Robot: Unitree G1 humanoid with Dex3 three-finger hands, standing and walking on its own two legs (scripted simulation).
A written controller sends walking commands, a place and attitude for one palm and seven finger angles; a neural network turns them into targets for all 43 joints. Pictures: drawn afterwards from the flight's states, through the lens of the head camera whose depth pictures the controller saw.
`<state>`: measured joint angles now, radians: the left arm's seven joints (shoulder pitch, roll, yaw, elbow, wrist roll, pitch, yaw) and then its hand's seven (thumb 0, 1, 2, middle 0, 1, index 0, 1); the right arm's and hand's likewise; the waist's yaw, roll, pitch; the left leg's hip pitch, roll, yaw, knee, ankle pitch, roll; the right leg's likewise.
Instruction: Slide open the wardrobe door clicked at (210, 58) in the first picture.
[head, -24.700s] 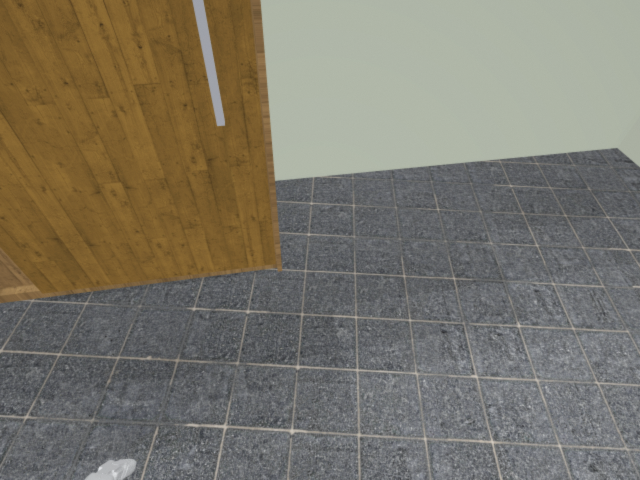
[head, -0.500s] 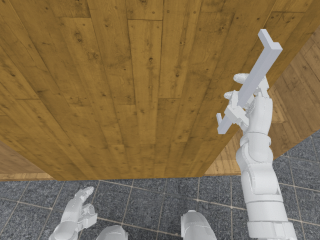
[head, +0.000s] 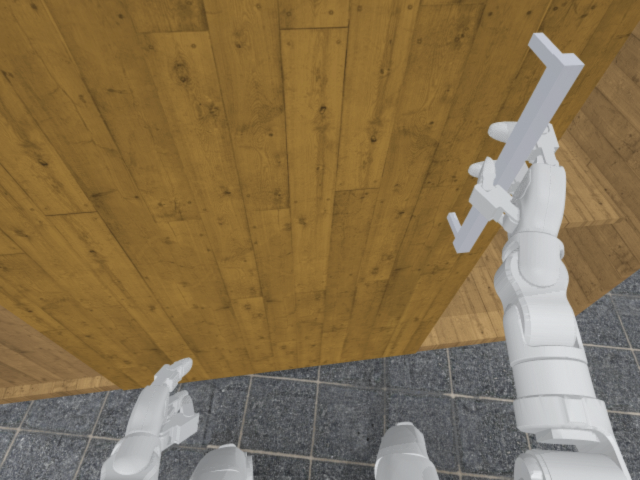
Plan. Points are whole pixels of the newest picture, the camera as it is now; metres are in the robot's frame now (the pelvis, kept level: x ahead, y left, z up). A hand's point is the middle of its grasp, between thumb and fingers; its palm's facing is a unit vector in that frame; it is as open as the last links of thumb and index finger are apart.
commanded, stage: step sideways, sliding the door along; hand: right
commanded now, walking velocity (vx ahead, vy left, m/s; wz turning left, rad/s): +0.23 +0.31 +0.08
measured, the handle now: (493, 165) +0.44 -0.23 +0.14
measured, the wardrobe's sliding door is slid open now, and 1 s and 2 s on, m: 0.41 0.68 0.67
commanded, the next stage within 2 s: stop walking and hold the door there in 1.16 s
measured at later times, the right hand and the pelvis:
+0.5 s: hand (373, 194) +0.38 -0.07 +0.15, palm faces +0.29 +0.96 +0.01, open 5.8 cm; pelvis +0.05 +0.12 +0.07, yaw +4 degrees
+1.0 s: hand (241, 204) +0.37 +0.07 +0.15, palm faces +0.41 +0.91 -0.01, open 6.5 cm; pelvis +0.06 +0.26 +0.01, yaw -2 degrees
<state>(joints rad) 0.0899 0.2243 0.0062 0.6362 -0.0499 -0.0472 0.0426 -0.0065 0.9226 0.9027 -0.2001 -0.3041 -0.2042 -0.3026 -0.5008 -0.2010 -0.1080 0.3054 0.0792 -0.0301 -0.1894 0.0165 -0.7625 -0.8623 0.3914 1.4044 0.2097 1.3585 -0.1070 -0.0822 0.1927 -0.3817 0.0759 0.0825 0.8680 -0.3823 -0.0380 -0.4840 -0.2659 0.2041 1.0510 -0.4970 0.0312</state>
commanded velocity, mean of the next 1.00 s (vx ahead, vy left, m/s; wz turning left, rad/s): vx -0.19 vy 0.29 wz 0.09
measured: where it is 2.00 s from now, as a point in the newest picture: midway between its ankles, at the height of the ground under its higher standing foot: outside the picture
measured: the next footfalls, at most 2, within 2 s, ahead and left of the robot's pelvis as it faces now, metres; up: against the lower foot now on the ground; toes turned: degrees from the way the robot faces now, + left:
right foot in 0.14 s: +0.08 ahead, -0.09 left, +0.00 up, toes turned -4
left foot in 0.70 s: +0.26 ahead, +0.47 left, +0.00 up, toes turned -10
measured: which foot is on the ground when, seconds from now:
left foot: down 0.00-0.14, up 0.16-0.68, down 0.70-0.84, up 0.86-0.92, down 0.94-1.00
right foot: up 0.00-0.12, down 0.14-0.64, up 0.66-0.74, down 0.76-0.92, up 0.94-1.00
